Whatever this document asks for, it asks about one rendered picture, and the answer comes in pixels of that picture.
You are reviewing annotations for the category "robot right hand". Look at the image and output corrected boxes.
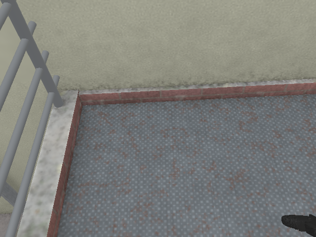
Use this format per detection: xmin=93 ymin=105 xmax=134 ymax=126
xmin=281 ymin=214 xmax=316 ymax=237

